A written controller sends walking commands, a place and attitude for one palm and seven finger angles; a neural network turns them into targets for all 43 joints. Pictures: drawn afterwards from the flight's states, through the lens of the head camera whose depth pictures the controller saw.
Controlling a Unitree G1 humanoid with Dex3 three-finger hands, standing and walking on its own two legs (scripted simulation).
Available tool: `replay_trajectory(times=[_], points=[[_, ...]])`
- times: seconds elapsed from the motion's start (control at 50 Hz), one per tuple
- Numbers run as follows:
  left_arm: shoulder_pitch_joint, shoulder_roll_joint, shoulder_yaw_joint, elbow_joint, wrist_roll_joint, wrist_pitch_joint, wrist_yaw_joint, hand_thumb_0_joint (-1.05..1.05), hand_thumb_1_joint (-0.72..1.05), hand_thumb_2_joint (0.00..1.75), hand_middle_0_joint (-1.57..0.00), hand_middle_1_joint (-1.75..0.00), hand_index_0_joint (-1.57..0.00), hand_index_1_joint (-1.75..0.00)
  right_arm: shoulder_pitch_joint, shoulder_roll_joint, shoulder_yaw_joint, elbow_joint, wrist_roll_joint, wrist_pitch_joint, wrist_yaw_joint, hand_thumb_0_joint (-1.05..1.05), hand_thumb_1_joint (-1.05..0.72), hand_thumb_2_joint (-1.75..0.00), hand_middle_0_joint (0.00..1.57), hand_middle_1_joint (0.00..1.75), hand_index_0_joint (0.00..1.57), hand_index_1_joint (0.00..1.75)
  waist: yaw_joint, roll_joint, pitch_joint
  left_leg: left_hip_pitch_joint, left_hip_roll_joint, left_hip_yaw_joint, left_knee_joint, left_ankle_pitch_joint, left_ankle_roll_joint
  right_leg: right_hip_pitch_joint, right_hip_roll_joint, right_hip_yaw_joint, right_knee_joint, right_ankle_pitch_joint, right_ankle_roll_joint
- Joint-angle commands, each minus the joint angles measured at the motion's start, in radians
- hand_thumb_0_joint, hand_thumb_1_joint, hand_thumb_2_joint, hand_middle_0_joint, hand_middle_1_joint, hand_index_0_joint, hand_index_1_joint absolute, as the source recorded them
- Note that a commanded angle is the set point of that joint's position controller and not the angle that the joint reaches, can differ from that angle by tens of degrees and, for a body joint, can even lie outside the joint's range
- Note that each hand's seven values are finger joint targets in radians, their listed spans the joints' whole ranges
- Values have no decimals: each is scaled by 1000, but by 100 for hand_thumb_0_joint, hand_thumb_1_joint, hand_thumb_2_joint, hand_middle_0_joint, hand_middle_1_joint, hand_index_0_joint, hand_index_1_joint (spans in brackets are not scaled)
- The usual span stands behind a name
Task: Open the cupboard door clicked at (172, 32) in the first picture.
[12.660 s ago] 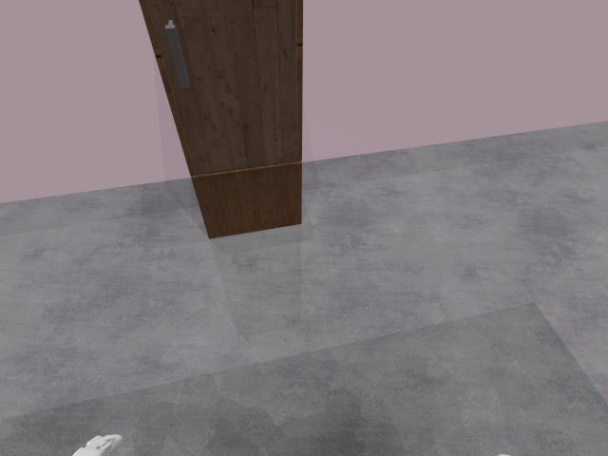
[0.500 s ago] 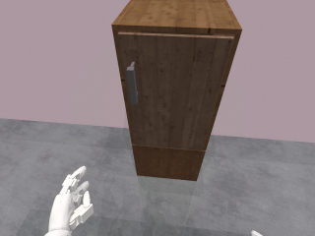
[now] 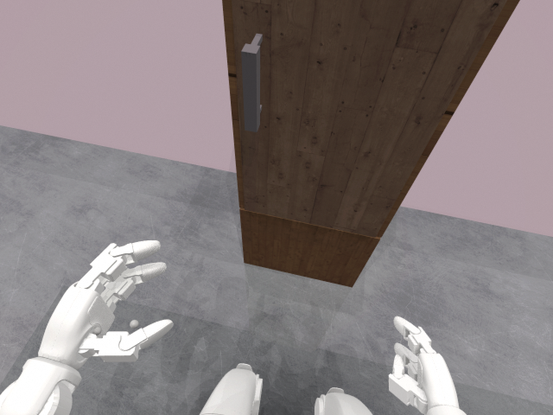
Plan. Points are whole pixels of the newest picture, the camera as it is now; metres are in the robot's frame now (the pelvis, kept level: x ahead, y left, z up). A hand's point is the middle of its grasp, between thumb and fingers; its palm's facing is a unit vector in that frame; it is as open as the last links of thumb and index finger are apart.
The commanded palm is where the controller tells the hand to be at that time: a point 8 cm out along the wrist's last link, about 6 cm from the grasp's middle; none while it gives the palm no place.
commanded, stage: raise the hand with hooked fingers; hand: left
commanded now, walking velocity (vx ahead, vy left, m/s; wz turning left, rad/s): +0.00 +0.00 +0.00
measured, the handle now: (254, 85) +0.60 +0.11 +0.12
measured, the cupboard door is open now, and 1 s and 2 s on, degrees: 0 0 0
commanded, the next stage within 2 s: move the hooked fingers beside the handle in 1.38 s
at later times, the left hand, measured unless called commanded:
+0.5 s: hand (106, 247) +0.28 +0.25 +0.10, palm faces -0.09 -0.99 -0.07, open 13.3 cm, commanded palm +0.26 +0.30 +0.11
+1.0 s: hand (84, 195) +0.33 +0.28 +0.14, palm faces -0.10 -0.99 -0.05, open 14.0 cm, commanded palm +0.30 +0.32 +0.14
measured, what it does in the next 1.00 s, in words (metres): stands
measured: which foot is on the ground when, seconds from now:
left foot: down 0.00-1.00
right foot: down 0.00-1.00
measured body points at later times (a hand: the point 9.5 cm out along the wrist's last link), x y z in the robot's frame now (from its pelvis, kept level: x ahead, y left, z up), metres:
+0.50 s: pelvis +0.04 +0.01 +0.03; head +0.09 +0.03 +0.48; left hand +0.28 +0.30 +0.11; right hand +0.23 -0.24 -0.02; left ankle +0.06 +0.09 -0.65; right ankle +0.03 -0.11 -0.65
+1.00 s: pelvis +0.03 +0.01 +0.05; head +0.07 +0.01 +0.50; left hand +0.33 +0.33 +0.15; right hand +0.18 -0.25 -0.02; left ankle +0.06 +0.09 -0.65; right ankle +0.03 -0.11 -0.65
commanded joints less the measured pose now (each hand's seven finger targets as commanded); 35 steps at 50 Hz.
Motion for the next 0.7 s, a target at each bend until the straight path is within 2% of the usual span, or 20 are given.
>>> replay_trajectory(times=[0.0, 0.02, 0.04, 0.08, 0.1, 0.12, 0.18, 0.22, 0.24, 0.3, 0.32, 0.34, 0.36, 0.46, 0.52, 0.56, 0.6, 0.68], points=[[25, 162, 209, -211, -84, 6, -7, 0, 4, 53, -26, -86, -26, -86, -27, -164, -109, -163, 11, -63, -28, 0, -90, -90, 20, 30, 20, 30, -7, -9, -327, 277, 4, -5, -239, 265, -6, 194, -10, 87, -224, 211, 3], [38, 174, 239, -180, -91, 3, -2, 0, 1, 52, -26, -87, -26, -87, -30, -160, -109, -157, 9, -64, -27, 0, -90, -90, 20, 30, 20, 30, 6, -19, -302, 267, 4, -7, -243, 289, -9, 199, -2, 78, -216, 235, -1], [29, 139, 210, -187, -97, -10, -3, 0, -1, 51, -27, -88, -27, -88, -28, -158, -106, -156, 6, -67, -23, 0, -90, -90, 20, 30, 20, 30, -6, -13, -280, 270, 4, -6, -249, 297, -12, 189, -5, 73, -214, 251, 2], [18, 137, 213, -156, -99, -31, -4, 0, -6, 49, -27, -92, -27, -92, -14, -164, -111, -143, 5, -68, -18, 0, -90, -90, 20, 30, 20, 30, -20, -10, -248, 269, 5, -3, -251, 303, -15, 166, -7, 69, -214, 266, 5], [18, 132, 210, -129, -98, -37, -10, 0, -8, 48, -27, -93, -27, -93, -6, -169, -114, -142, 6, -68, -16, 0, -90, -90, 20, 30, 20, 30, -29, -35, -235, 262, 5, -1, -251, 296, -14, 157, -8, 70, -218, 261, 8], [4, 150, 217, -111, -93, -44, -21, 0, -10, 47, -27, -94, -27, -94, -8, -177, -116, -142, 7, -69, -17, 0, -90, -90, 20, 30, 20, 30, -20, -35, -228, 267, 3, -4, -247, 321, -15, 157, -4, 66, -206, 281, 1], [2, 157, 211, -126, -99, -52, -53, 0, -17, 44, -28, -99, -28, -99, 20, -191, -122, -151, 11, -74, -12, 0, -90, -90, 20, 30, 20, 30, -29, 1, -279, 328, 6, 0, -258, 379, -17, 164, -9, 64, -208, 332, 7], [-42, 176, 215, -140, -106, -49, -66, 0, -22, 42, -28, -102, -28, -102, 29, -198, -122, -152, 11, -77, -14, 0, -90, -90, 20, 30, 20, 30, -34, 22, -262, 353, 8, -5, -263, 420, -17, 161, -4, 61, -210, 356, 2], [-58, 194, 228, -157, -110, -51, -66, 0, -24, 41, -28, -103, -28, -103, 35, -201, -122, -153, 11, -78, -14, 0, -90, -90, 20, 30, 20, 30, -34, 31, -281, 369, 11, -3, -270, 425, -18, 168, -6, 62, -216, 360, 6], [-93, 219, 248, -166, -109, -54, -52, 0, -31, 38, -29, -108, -29, -108, 38, -206, -120, -153, 14, -75, -16, 0, -90, -90, 20, 30, 20, 30, -31, 63, -270, 403, 17, -13, -300, 422, -25, 163, -6, 50, -227, 324, 2], [-110, 244, 271, -153, -110, -49, -46, 0, -34, 37, -29, -110, -29, -110, 42, -209, -120, -153, 12, -72, -18, 0, -90, -90, 20, 30, 20, 30, -24, 72, -263, 410, 18, -16, -301, 448, -29, 171, 0, 49, -223, 333, -4], [-120, 235, 261, -160, -108, -47, -46, 0, -36, 36, -29, -111, -29, -111, 44, -208, -116, -158, 13, -68, -17, 0, -90, -90, 20, 30, 20, 30, -29, 81, -279, 429, 20, -16, -310, 459, -31, 174, -4, 46, -228, 334, -1], [-122, 229, 262, -128, -110, -38, -46, 0, -38, 35, -29, -112, -29, -112, 44, -208, -116, -156, 14, -63, -17, 0, -90, -90, 20, 30, 20, 30, -32, 75, -256, 430, 21, -16, -317, 441, -33, 168, -3, 45, -238, 324, 1], [-224, 260, 266, -65, -110, 5, -70, 0, -50, 30, -30, -120, -30, -120, 46, -220, -106, -166, 19, -44, -24, 0, -90, -90, 20, 30, 20, 30, -43, 82, -246, 454, 21, -16, -347, 409, -32, 184, -2, 46, -272, 318, 0], [-302, 292, 282, 2, -115, 37, -94, 0, -50, 30, -30, -120, -30, -120, 39, -226, -97, -170, 20, -35, -31, 0, -90, -90, 20, 30, 20, 30, -41, 56, -216, 434, 16, -14, -362, 359, -26, 207, 2, 50, -294, 306, -6], [-361, 304, 286, 24, -117, 49, -111, 0, -50, 30, -30, -120, -30, -120, 32, -225, -92, -170, 22, -32, -35, 0, -90, -90, 20, 30, 20, 30, -45, 70, -223, 448, 15, -11, -374, 337, -23, 205, 1, 53, -308, 293, -4], [-400, 322, 297, 62, -118, 56, -121, 0, -50, 30, -30, -120, -30, -120, 30, -225, -88, -169, 23, -31, -39, 0, -90, -90, 20, 30, 20, 30, -46, 44, -215, 442, 14, -14, -386, 305, -19, 215, -1, 54, -323, 272, -3], [-497, 355, 304, 97, -113, 60, -145, 0, -50, 30, -30, -120, -30, -120, 30, -225, -83, -164, 26, -30, -45, 0, -90, -90, 20, 30, 20, 30, -47, 73, -227, 480, 14, -14, -403, 307, -17, 225, -1, 62, -341, 269, -6]])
